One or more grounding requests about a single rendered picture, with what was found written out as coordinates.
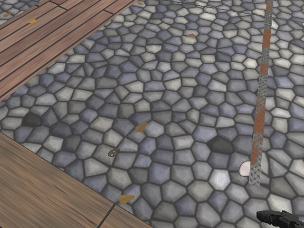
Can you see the robot right hand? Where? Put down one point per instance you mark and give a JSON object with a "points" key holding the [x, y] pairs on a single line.
{"points": [[282, 219]]}

